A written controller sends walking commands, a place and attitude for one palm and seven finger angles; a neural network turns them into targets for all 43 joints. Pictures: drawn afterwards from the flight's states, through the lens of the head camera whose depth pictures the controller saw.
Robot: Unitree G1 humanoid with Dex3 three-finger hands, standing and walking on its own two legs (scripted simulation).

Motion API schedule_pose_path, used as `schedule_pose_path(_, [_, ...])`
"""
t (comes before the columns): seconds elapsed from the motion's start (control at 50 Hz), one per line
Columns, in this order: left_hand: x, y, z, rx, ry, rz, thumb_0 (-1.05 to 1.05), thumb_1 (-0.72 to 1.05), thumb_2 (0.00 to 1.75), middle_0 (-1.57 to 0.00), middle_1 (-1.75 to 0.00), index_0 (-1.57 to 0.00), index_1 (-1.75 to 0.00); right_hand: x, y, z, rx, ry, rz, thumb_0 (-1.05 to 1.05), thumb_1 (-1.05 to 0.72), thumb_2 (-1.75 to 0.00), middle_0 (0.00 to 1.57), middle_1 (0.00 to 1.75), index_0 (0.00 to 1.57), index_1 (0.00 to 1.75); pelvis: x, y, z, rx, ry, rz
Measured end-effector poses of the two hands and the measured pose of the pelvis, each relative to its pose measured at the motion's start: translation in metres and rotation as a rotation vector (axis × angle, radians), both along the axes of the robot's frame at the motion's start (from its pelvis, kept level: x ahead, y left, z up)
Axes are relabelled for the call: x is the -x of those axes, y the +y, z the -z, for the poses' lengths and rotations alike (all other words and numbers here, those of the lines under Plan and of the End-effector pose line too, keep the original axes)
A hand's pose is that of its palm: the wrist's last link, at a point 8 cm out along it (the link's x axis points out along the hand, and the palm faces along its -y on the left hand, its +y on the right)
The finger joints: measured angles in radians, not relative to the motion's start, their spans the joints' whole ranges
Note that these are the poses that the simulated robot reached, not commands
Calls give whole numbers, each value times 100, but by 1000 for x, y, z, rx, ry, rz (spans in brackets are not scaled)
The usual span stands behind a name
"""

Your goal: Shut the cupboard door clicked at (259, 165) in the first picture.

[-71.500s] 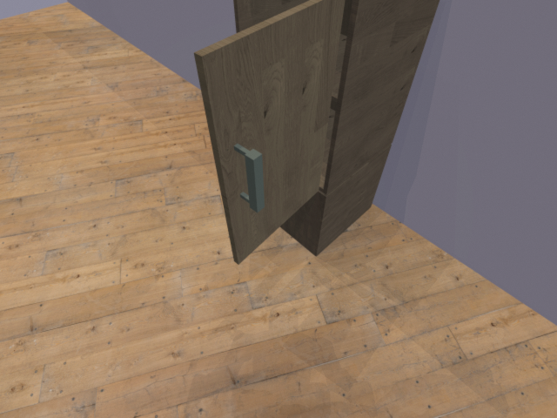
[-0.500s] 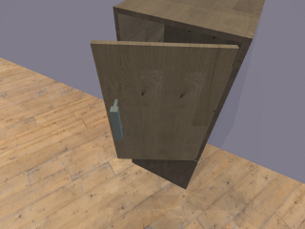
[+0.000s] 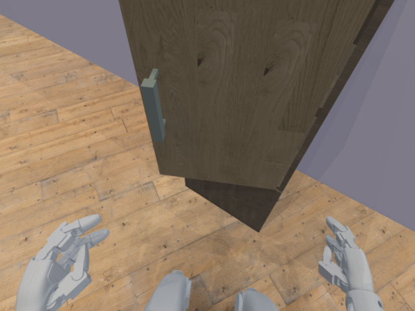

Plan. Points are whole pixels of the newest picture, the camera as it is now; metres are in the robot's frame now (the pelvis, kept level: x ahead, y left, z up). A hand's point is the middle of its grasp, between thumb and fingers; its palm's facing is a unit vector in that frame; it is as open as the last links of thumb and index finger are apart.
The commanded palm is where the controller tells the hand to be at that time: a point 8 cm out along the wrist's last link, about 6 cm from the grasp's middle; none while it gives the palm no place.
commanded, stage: raise the hand and make a fist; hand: left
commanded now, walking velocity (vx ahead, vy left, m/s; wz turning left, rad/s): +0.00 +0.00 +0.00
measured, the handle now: (157, 106) +0.49 +0.18 +0.09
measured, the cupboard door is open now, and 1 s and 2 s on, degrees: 27 27 27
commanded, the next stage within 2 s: bring the fist close to the handle in 1.46 s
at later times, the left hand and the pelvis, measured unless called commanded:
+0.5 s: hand (91, 239) +0.21 +0.22 +0.07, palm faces +0.01 -1.00 -0.02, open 3.7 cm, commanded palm +0.18 +0.27 +0.08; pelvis +0.01 +0.03 +0.02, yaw -1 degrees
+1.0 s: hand (81, 219) +0.23 +0.23 +0.09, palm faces +0.01 -1.00 -0.03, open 3.1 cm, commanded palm +0.21 +0.28 +0.10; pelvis +0.01 +0.04 +0.04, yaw +0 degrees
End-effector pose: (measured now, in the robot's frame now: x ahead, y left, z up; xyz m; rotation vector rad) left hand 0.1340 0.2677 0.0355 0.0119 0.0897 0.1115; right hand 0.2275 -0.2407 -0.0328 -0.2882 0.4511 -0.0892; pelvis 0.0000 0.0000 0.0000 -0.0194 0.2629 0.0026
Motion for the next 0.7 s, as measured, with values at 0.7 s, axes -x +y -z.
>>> schedule_pose_path(0.7, [-61,12,-48,-12,-66,100,2,90,90,-109,-127,-109,-127,42,45,-5,-32,158,67,2,-90,-90,20,30,20,30,-9,39,-27,38,-8,5])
